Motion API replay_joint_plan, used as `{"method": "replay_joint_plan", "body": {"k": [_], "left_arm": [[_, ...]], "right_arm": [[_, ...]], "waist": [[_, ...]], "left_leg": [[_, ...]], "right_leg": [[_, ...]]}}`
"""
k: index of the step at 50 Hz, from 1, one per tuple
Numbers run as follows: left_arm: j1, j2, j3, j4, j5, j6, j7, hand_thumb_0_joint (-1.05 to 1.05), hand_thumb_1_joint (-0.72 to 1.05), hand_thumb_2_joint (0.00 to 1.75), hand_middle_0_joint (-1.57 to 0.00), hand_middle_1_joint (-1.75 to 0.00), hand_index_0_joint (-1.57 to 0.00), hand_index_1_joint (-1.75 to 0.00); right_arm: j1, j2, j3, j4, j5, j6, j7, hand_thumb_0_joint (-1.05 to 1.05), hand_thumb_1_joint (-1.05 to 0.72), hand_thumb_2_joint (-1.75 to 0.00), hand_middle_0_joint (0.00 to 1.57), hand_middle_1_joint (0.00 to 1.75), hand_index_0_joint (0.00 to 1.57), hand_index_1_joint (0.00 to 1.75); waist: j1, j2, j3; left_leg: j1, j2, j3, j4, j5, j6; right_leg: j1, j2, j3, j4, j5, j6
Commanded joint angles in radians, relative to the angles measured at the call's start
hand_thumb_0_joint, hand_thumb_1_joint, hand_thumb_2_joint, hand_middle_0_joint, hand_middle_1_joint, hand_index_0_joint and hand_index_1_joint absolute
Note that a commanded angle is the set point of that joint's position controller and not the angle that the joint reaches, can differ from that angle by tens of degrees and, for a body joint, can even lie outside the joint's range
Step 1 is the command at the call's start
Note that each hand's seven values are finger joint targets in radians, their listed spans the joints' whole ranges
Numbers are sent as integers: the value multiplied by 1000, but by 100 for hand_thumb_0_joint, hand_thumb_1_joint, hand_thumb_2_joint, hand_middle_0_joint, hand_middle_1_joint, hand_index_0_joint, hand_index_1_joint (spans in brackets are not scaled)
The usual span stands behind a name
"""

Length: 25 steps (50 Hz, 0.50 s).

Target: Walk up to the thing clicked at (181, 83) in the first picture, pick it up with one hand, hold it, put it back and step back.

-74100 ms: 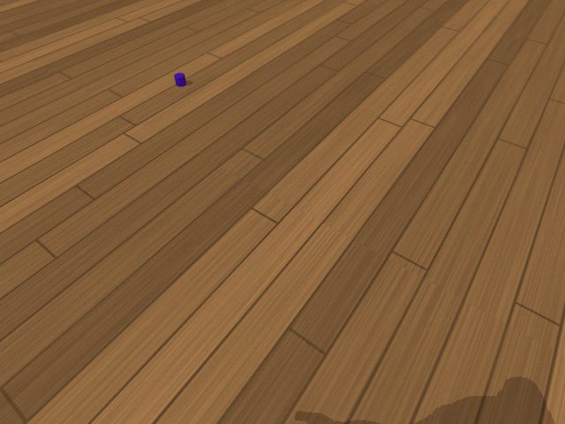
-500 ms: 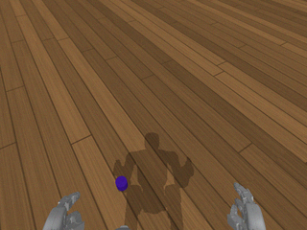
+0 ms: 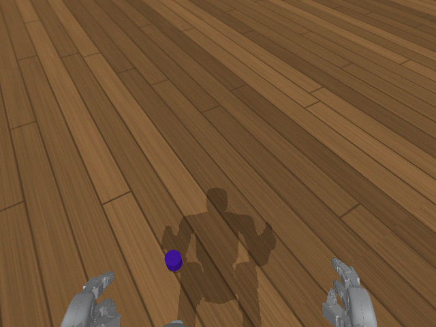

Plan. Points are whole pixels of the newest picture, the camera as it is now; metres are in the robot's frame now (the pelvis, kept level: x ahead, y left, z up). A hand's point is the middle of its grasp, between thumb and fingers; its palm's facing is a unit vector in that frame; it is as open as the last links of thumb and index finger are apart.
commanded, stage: home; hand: left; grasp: from above
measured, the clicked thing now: (173, 260) +0.50 +0.18 -0.68
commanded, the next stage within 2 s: stand in 0.66 s
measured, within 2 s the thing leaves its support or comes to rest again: neither
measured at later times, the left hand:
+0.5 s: hand (118, 316) +0.17 +0.18 -0.05, palm faces +0.03 -0.98 -0.20, open 7.4 cm
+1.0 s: hand out of the picture +0.14 +0.24 -0.10, palm faces +0.03 -0.94 -0.34, open 7.4 cm
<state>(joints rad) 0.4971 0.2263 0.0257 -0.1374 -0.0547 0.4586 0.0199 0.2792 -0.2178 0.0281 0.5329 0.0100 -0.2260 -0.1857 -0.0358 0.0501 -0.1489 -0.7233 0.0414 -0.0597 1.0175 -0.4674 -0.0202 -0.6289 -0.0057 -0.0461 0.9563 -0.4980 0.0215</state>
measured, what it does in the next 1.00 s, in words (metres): stands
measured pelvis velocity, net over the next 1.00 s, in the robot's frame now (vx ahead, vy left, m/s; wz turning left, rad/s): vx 0.00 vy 0.01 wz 0.01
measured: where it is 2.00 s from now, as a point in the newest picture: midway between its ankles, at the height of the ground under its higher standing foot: outside the picture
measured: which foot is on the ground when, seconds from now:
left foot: down 0.00-1.00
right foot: down 0.00-1.00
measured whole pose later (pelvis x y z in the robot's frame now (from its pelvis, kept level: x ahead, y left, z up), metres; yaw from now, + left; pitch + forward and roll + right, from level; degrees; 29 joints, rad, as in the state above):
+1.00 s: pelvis +0.00 +0.01 +0.03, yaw +0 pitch +2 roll +0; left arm 0.21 0.29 0.04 0.62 0.04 0.08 0.04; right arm 0.17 -0.28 -0.04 0.84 -0.05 -0.05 -0.01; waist 0.02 -0.01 0.03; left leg -0.44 0.00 -0.02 0.80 -0.38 0.00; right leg -0.38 -0.05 -0.01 0.79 -0.44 0.04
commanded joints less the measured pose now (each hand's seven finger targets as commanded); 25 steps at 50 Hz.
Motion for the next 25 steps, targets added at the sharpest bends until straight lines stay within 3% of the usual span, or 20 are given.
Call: {"method": "replay_joint_plan", "body": {"k": [1,7,9,25], "left_arm": [[6,101,71,-161,8,-47,6,0,90,90,-20,-30,-20,-30],[-31,105,66,-216,4,-61,7,0,90,90,-20,-30,-20,-30],[6,101,71,-176,2,-56,7,0,90,90,-20,-30,-20,-30],[3,102,68,-186,2,-58,8,0,90,90,-20,-30,-20,-30]], "right_arm": [[-60,-129,-52,-150,-7,-65,-11,0,-90,-90,20,30,20,30],[-69,-123,-51,-165,-4,-60,-8,0,-90,-90,20,30,20,30],[-56,-126,-53,-159,-4,-61,-10,0,-90,-90,20,30,20,30],[-55,-129,-56,-161,-2,-50,-5,0,-90,-90,20,30,20,30]], "waist": [[-3,-9,-88],[0,4,-100],[-8,-14,-109],[-7,2,-98]], "left_leg": [[138,-32,23,-161,172,30],[139,-29,18,-167,182,27],[151,-30,22,-151,215,31],[145,-29,22,-157,200,29]], "right_leg": [[6,27,-24,-160,182,-14],[9,29,-27,-157,186,-18],[16,29,-23,-156,222,-13],[6,29,-23,-154,209,-17]]}}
